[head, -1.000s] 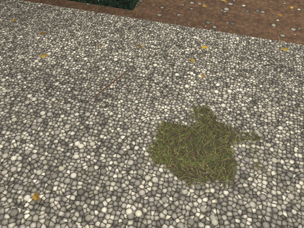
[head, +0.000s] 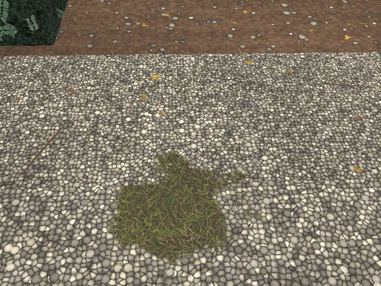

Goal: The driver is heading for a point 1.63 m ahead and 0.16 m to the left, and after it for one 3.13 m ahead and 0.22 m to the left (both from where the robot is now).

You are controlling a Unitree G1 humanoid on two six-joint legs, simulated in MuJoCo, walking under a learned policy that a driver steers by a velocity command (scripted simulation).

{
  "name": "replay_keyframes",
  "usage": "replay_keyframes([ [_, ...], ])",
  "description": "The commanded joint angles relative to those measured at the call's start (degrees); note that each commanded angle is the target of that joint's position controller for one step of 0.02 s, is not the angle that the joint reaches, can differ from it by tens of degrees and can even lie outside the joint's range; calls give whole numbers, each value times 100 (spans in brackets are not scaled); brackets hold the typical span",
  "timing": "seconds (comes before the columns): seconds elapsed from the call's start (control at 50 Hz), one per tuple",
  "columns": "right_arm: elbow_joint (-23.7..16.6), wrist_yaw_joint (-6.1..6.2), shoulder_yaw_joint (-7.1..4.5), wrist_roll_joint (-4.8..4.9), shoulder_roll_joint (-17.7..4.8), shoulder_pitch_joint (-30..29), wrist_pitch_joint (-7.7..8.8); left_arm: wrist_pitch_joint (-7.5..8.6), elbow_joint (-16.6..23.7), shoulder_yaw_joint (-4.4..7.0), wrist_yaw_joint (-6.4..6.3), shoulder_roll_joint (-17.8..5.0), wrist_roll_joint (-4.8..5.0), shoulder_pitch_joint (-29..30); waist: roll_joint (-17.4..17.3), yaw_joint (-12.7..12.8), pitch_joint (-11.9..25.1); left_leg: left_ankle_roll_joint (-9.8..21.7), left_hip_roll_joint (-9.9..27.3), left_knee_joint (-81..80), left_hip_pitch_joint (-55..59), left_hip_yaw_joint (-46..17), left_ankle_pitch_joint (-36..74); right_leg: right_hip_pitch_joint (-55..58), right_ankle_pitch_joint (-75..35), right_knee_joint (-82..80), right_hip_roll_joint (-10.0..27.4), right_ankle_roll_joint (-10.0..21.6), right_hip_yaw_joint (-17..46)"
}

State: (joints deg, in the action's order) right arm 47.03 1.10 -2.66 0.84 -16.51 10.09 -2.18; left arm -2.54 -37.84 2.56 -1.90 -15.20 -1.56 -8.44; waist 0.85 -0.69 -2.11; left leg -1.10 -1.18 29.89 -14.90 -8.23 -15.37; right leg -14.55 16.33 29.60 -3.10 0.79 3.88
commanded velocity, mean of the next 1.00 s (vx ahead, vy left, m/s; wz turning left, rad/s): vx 0.42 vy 0.00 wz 0.12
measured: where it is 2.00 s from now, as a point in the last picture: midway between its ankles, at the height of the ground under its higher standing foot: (152, 197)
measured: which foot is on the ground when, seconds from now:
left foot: down 0.00-0.08, up 0.10-0.38, down 0.40-0.98, up 1.00-1.00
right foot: down 0.00-0.42, up 0.44-0.96, down 0.98-1.00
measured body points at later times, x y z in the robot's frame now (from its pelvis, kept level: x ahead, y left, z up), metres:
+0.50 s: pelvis +0.14 +0.11 -0.03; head +0.15 +0.12 +0.42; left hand +0.14 +0.41 -0.14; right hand +0.34 -0.12 -0.12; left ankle +0.11 +0.19 -0.74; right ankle +0.07 -0.09 -0.66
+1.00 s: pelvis +0.46 +0.17 -0.16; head +0.50 +0.19 +0.29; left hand +0.67 +0.41 -0.25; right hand +0.42 -0.10 -0.28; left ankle +0.16 +0.21 -0.65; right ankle +0.58 +0.12 -0.89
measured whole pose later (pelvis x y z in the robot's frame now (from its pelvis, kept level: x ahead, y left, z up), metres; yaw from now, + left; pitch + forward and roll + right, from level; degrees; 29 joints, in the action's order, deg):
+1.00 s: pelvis +0.46 +0.17 -0.16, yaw +7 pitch +3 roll +2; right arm 48.4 3.1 -1.3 0.8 -14.1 31.7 2.9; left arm 5.1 -40.6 2.5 6.0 -14.0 -0.3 -1.7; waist 3.4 -5.8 -0.7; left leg -0.3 0.0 83.8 -5.6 8.8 -47.7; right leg -25.6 -17.6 22.5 -2.9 7.6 -0.5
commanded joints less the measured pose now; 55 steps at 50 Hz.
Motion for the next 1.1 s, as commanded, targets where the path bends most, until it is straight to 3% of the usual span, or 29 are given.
replay_keyframes([
  [0.02,-456,110,-221,18,-977,-130,-4,246,499,175,71,-366,75,37,-920,103,245,925,735,-1150,-416,-1468,-2184,145,902,29,-2,85,-270],
  [0.06,-645,128,-191,30,-879,-381,17,396,417,269,97,-582,100,-383,-520,347,56,722,370,-591,-1349,-1103,-2238,806,1285,-520,427,328,238],
  [0.1,-937,87,-86,89,-467,-728,132,449,202,446,112,-1131,99,-1229,777,628,65,403,-194,1356,-2707,-19,-1374,1832,2252,-1759,1871,1000,2348],
  [0.12,-1070,34,-141,95,-651,-916,216,487,161,476,109,-1195,58,-1229,805,589,-297,400,140,2188,-3244,23,-1465,1658,2004,-1922,2492,1372,2978],
  [0.18,-942,-119,-231,124,-698,-486,329,546,178,390,25,-893,207,-913,499,309,-294,354,560,2804,-3319,-19,-820,1680,801,-1971,2228,1171,1869],
  [0.28,-1127,-389,-74,52,-242,-556,316,562,-48,461,100,-1099,223,-920,474,404,108,198,639,2223,-1911,802,245,943,-1120,-1836,1674,1021,-100],
  [0.34,-1208,-437,-127,81,-410,-374,262,506,-104,494,166,-1242,322,-864,610,299,106,259,405,1830,-1196,1167,120,533,-1114,-1495,1682,949,-487],
  [0.36,-1126,-443,-243,60,-586,97,274,557,-52,513,164,-1336,272,-576,687,-28,345,368,479,2207,-625,953,739,361,-2070,-1115,1949,879,-548],
  [0.4,-690,-440,-533,48,-974,1744,226,684,78,470,235,-1208,429,22,385,-1000,1052,666,-65,1637,1369,1461,609,-232,-3792,1114,1567,538,-1200],
  [0.42,-524,-349,-591,113,-1093,2405,205,747,12,352,247,-931,328,-149,-632,-1335,805,1003,-210,273,2494,1062,209,-1605,-1652,3236,964,253,-1296],
  [0.44,-817,-292,-504,133,-1549,1795,298,832,-39,176,336,-310,57,-1139,-2281,-293,736,1649,1185,285,2897,-1598,1264,-3284,2235,5317,499,42,-660],
  [0.46,-1166,-382,-398,204,-1410,1523,431,960,48,267,377,-809,238,-1381,-1615,-222,1305,2473,2047,-1072,2530,-3468,1124,-3622,1809,5264,312,32,122],
  [0.48,-954,-474,-363,147,-1158,1575,524,932,176,398,316,-1151,526,-674,-646,-303,556,2440,2028,-1420,1709,-3406,-50,-3793,1353,5108,469,124,97],
  [0.5,-965,-489,-310,140,-998,1196,575,847,245,389,232,-1128,495,-455,-346,-112,159,2226,2006,-1369,1083,-2928,-340,-3686,970,4766,752,168,80],
  [0.54,-946,-452,-179,90,-655,603,720,619,-11,334,132,-904,318,-789,-500,236,-41,1906,1773,-1254,38,-1883,509,-2949,326,4024,1217,78,310],
  [0.6,-781,-269,-224,-146,-846,819,877,590,-158,319,230,-836,244,-511,-288,118,121,1518,1322,-1199,453,-631,1787,-3109,-1217,3249,1049,126,232],
  [0.62,-661,-136,-236,-63,-822,986,917,665,-108,317,290,-805,282,-229,-419,77,96,1294,1338,-1130,771,-492,1571,-3337,-1658,2725,1103,190,542],
  [0.66,-504,116,-173,-16,-708,1215,855,770,6,215,446,-522,150,339,-350,-82,4,1042,867,-926,188,440,889,-2649,-3681,1140,661,201,94],
  [0.72,-353,238,-118,-32,-641,1671,863,769,32,133,642,-268,163,502,-411,-178,17,890,952,-647,-95,641,741,-2017,-4759,731,259,355,88],
  [0.88,-244,334,49,-39,-261,2372,503,766,454,6,974,-52,229,1673,-347,-764,-659,632,1301,1354,1374,740,2147,-3329,-4239,-79,179,418,-170],
  [0.92,-361,356,7,25,-477,2008,473,836,218,41,923,-129,196,1178,-345,-492,-547,422,1180,2078,1318,1012,3308,-2451,-4149,-824,153,365,-381],
  [0.94,-179,295,-28,-39,-616,2335,514,841,-45,128,858,-241,137,372,-289,-268,183,407,1019,3041,1287,1040,4043,-1082,-4649,-690,72,514,-557],
  [0.96,-124,267,-30,42,-654,2249,521,782,-416,210,826,-410,166,-514,-570,205,468,375,1093,4305,781,965,4241,23,-4593,-844,245,644,-533],
  [0.98,-139,185,-67,146,-696,1587,599,683,-781,288,747,-532,127,-1761,119,1111,579,64,424,6998,-325,1347,1695,1653,-5515,-1715,639,1206,-185],
  [1.0,-466,15,18,-171,-86,1745,761,606,-1080,357,574,-1184,36,-2335,1410,803,1128,-185,-61,9015,-3346,1333,-3577,4489,-8121,718,1239,1503,456],
  [1.02,-798,-88,121,177,-468,2122,920,650,-1017,359,512,-1132,9,-2836,1174,1084,2646,-328,44,9066,-4611,-42,-3266,6329,-8259,1438,2383,2747,2181],
  [1.04,-878,-150,93,167,-772,1761,1028,538,-680,410,445,-1159,143,-2376,219,1095,2850,-280,439,7993,-4814,-149,-2688,5938,-6316,723,2356,2766,2439],
  [1.08,-1056,-123,55,125,-653,1510,1094,461,-434,395,271,-1277,294,-1229,-585,174,2287,-20,672,6562,-4619,-74,-1081,3686,-2184,-391,2309,2573,3200],
  [1.1,-1076,23,-65,52,-804,1279,925,486,-188,310,218,-1047,295,-357,-768,-245,1112,-308,773,5361,-3861,-41,-524,1503,-2644,-886,2090,2377,3092],
])
Keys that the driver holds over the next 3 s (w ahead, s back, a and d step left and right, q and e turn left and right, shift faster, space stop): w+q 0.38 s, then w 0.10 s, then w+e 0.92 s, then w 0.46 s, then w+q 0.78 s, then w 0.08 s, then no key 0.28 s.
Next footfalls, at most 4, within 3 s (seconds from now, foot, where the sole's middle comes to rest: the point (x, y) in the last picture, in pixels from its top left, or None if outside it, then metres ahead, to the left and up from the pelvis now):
0.40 left None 0.15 0.20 -0.77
0.98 right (160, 270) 0.61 0.12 -0.95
1.32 left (112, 217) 0.84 0.34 -0.95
1.82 right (181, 199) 0.93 0.04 -0.95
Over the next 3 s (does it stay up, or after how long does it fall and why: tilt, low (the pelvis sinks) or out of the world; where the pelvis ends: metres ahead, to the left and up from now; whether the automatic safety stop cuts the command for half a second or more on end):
stays up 1.48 0.14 -0.35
